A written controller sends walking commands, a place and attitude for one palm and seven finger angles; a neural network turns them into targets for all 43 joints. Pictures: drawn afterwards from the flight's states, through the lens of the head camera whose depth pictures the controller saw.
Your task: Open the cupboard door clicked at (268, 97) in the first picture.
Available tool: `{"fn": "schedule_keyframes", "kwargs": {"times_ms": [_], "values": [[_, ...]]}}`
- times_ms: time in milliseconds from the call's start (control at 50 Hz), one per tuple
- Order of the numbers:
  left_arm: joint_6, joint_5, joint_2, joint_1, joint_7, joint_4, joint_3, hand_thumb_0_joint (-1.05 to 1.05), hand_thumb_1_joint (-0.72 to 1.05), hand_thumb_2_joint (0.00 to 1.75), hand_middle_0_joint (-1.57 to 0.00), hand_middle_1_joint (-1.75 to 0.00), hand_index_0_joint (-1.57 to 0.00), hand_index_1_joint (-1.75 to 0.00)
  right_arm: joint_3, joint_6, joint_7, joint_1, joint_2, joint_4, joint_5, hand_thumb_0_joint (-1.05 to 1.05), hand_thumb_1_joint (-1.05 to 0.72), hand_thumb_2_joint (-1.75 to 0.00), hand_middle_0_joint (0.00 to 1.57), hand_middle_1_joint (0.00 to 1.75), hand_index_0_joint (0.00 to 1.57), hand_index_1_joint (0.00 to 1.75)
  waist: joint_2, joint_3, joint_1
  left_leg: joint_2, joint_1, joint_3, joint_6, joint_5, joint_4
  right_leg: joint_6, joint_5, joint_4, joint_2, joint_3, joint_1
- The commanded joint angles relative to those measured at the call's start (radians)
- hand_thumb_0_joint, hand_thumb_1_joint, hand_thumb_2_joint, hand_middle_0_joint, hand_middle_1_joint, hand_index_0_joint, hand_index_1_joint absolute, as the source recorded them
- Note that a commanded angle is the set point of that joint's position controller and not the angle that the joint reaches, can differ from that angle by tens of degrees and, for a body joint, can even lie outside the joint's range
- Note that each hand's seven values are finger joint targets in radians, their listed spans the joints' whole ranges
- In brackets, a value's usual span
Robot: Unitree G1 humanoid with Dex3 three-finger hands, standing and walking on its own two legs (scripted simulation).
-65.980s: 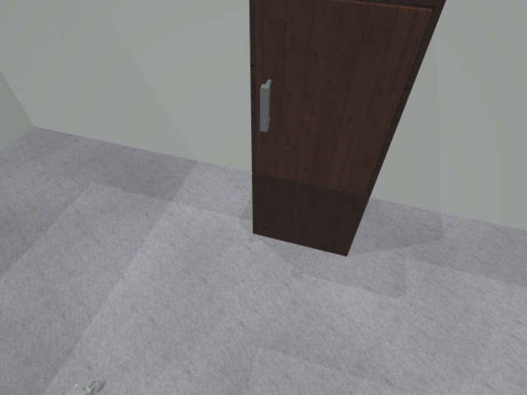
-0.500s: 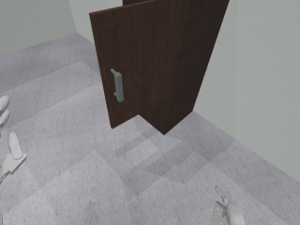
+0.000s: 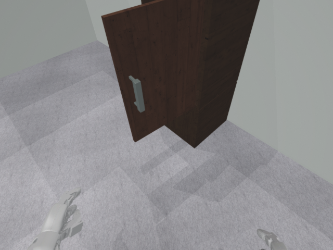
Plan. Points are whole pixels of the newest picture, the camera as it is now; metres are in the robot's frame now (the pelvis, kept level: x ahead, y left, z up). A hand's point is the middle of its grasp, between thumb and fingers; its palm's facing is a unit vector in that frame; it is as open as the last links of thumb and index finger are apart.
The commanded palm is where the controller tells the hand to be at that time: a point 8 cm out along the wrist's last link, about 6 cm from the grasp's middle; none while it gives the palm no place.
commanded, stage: let the arm hang, fingers relaxed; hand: left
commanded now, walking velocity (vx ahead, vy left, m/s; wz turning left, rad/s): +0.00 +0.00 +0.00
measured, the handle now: (136, 94) +0.66 +0.15 -0.03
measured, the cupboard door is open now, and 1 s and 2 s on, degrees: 84 84 84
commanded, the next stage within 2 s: look to check the result in 0.94 s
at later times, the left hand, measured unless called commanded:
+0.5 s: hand out of the picture -0.02 +0.23 -0.15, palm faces +0.01 -0.94 -0.33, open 7.4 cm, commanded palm none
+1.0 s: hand out of the picture +0.11 +0.21 -0.14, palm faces -0.01 -0.95 -0.30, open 7.4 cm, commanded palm none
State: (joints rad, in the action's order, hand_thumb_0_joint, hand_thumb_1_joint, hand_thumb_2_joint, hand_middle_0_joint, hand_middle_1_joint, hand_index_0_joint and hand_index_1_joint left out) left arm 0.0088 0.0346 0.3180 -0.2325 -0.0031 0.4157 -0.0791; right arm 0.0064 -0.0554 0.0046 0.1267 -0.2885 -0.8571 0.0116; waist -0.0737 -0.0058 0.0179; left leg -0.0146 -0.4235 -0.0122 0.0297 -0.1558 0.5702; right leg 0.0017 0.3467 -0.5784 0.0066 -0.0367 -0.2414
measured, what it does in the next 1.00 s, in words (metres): stands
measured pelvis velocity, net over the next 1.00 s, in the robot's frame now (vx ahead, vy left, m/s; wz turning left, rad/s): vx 0.03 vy -0.02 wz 0.00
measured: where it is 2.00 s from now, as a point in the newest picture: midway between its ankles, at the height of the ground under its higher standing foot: outside the picture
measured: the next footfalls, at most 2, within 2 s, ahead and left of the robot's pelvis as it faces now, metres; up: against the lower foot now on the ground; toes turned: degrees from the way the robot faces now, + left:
none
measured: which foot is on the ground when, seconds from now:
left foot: down 0.00-1.00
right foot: down 0.00-1.00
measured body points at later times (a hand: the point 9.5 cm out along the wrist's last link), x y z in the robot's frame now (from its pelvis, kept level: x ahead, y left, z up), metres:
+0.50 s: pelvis +0.01 -0.02 +0.01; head +0.02 -0.02 +0.46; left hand -0.02 +0.28 -0.13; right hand +0.05 -0.28 -0.14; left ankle +0.09 +0.10 -0.73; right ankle -0.03 -0.12 -0.73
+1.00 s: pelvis +0.03 -0.02 +0.02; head +0.05 -0.02 +0.47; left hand +0.11 +0.26 -0.12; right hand +0.10 -0.30 -0.13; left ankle +0.09 +0.10 -0.73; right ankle -0.03 -0.12 -0.73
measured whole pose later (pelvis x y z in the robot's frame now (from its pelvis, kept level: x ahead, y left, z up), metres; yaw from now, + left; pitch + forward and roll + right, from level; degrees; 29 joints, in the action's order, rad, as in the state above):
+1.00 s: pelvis +0.03 -0.02 +0.02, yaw +0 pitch -2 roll +0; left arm -0.01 0.01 0.28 -0.12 0.01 1.10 -0.01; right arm 0.01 0.00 -0.01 0.10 -0.30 -1.14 0.01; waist 0.00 -0.05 0.02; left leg -0.01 -0.22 -0.02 0.00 -0.12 0.37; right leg 0.02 0.29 -0.34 0.01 -0.04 -0.02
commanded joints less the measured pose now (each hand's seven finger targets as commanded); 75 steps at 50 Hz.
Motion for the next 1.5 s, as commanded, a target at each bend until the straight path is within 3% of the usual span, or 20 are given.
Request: {"fn": "schedule_keyframes", "kwargs": {"times_ms": [0,60,80,180,300,400,480,920,1180,1400,1480], "values": [[-0.025,-0.006,0.137,0.007,0.010,0.128,-0.001,0.00,0.90,0.90,-0.20,-0.30,-0.20,-0.30,0.048,0.009,-0.006,-0.003,-0.179,0.051,0.011,0.00,-0.90,-0.90,0.20,0.30,0.20,0.30,0.201,0.107,-0.011,0.094,0.141,-0.133,0.023,0.207,-0.052,0.071,-0.209,0.099,-0.122,0.105,0.021],[-0.010,-0.014,0.126,0.000,0.018,0.279,0.021,0.00,0.90,0.90,-0.20,-0.30,-0.20,-0.30,0.031,0.033,-0.008,-0.023,-0.157,0.002,0.016,0.00,-0.90,-0.90,0.20,0.30,0.20,0.30,-0.021,0.044,-0.024,0.106,0.126,-0.167,0.027,0.101,-0.163,0.048,-0.066,0.128,-0.089,0.099,0.047],[-0.008,-0.016,0.123,-0.009,0.018,0.327,0.027,0.00,0.90,0.90,-0.20,-0.30,-0.20,-0.30,0.027,0.040,-0.009,-0.026,-0.147,-0.016,0.015,0.00,-0.90,-0.90,0.20,0.30,0.20,0.30,-0.055,0.023,-0.026,0.102,0.118,-0.166,0.024,0.033,-0.185,0.048,-0.030,0.148,-0.086,0.100,0.048],[-0.015,-0.021,0.102,-0.034,0.015,0.499,0.030,0.00,0.90,0.90,-0.20,-0.30,-0.20,-0.30,0.030,0.056,-0.021,0.013,-0.122,-0.095,0.011,0.00,-0.90,-0.90,0.20,0.30,0.20,0.30,-0.102,0.020,-0.016,0.081,0.173,-0.149,0.007,-0.107,-0.205,0.069,0.037,0.239,-0.101,0.125,0.034],[-0.024,-0.024,0.112,-0.018,0.013,0.610,0.037,0.00,0.90,0.90,-0.20,-0.30,-0.20,-0.30,0.042,0.061,-0.028,0.054,-0.141,-0.167,0.004,0.00,-0.90,-0.90,0.20,0.30,0.20,0.30,0.050,-0.021,-0.001,0.089,0.256,-0.122,0.003,-0.039,-0.169,0.078,0.047,0.320,-0.119,0.120,-0.022],[-0.022,-0.024,0.122,-0.018,0.016,0.659,0.042,0.00,0.90,0.90,-0.20,-0.30,-0.20,-0.30,0.043,0.060,-0.030,0.046,-0.158,-0.200,0.004,0.00,-0.90,-0.90,0.20,0.30,0.20,0.30,0.060,-0.068,-0.005,0.100,0.252,-0.128,0.008,-0.032,-0.197,0.073,0.040,0.320,-0.111,0.109,-0.022],[-0.023,-0.026,0.132,-0.011,0.018,0.675,0.042,0.00,0.90,0.90,-0.20,-0.30,-0.20,-0.30,0.041,0.056,-0.029,0.032,-0.164,-0.218,0.005,0.00,-0.90,-0.90,0.20,0.30,0.20,0.30,0.102,-0.055,-0.011,0.108,0.255,-0.131,0.012,0.000,-0.215,0.065,-0.005,0.312,-0.114,0.099,0.014],[-0.038,-0.025,0.165,0.093,0.027,0.645,0.028,0.00,0.90,0.90,-0.20,-0.30,-0.20,-0.30,0.034,0.036,-0.027,-0.045,-0.181,-0.229,0.006,0.00,-0.90,-0.90,0.20,0.30,0.20,0.30,0.067,0.026,-0.015,0.118,0.306,-0.108,0.003,0.257,-0.215,0.039,-0.331,0.300,-0.140,0.084,0.160],[-0.031,-0.028,0.161,0.087,0.025,0.657,0.033,0.00,0.90,0.90,-0.20,-0.30,-0.20,-0.30,0.030,0.043,-0.030,-0.039,-0.190,-0.232,0.004,0.00,-0.90,-0.90,0.20,0.30,0.20,0.30,0.071,0.012,-0.012,0.121,0.328,-0.110,0.000,0.210,-0.229,0.039,-0.259,0.328,-0.132,0.091,0.151],[-0.034,-0.027,0.162,0.068,0.028,0.663,0.033,0.00,0.90,0.90,-0.20,-0.30,-0.20,-0.30,0.032,0.042,-0.031,-0.042,-0.192,-0.235,0.001,0.00,-0.90,-0.90,0.20,0.30,0.20,0.30,0.096,0.007,-0.015,0.123,0.342,-0.097,0.002,0.227,-0.223,0.035,-0.297,0.332,-0.134,0.085,0.149],[-0.032,-0.028,0.158,0.067,0.028,0.667,0.037,0.00,0.90,0.90,-0.20,-0.30,-0.20,-0.30,0.033,0.043,-0.031,-0.044,-0.189,-0.239,0.002,0.00,-0.90,-0.90,0.20,0.30,0.20,0.30,0.072,0.011,-0.012,0.122,0.344,-0.101,0.000,0.208,-0.231,0.037,-0.273,0.332,-0.135,0.091,0.149]]}}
